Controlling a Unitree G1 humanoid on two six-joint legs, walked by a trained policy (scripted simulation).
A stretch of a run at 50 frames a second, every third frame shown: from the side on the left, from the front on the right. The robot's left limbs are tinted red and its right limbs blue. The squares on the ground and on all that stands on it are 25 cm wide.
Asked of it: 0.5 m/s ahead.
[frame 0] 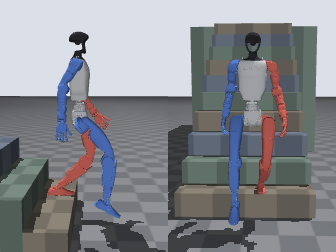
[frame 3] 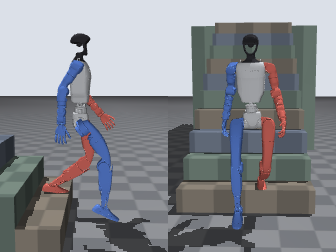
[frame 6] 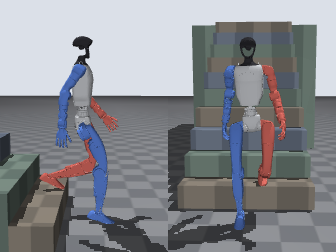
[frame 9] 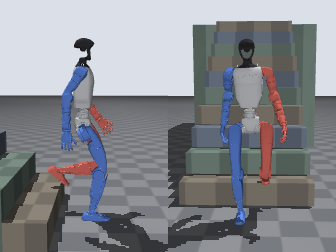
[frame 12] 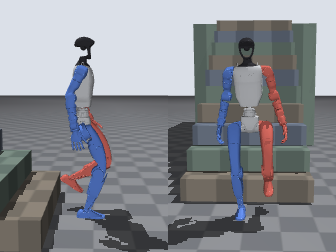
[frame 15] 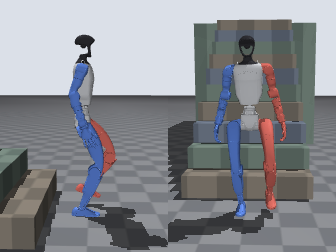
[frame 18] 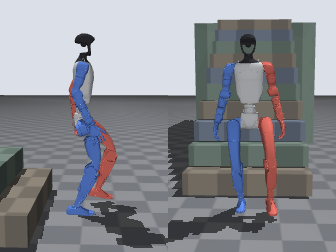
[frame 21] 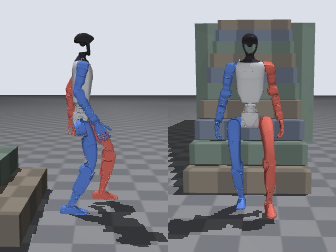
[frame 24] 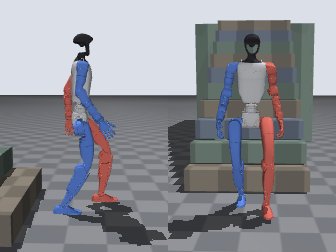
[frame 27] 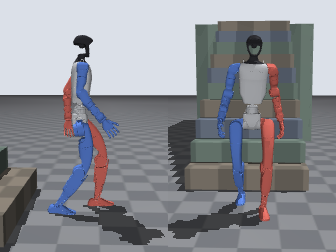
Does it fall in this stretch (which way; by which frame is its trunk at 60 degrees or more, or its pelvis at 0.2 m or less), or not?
no
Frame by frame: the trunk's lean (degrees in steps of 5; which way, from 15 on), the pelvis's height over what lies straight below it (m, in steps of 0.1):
0: 0, 0.9
3: 0, 0.8
6: 0, 0.8
9: 5, 0.8
12: 5, 0.8
15: 5, 0.8
18: 5, 0.8
21: 0, 0.8
24: 5, 0.8
27: 5, 0.7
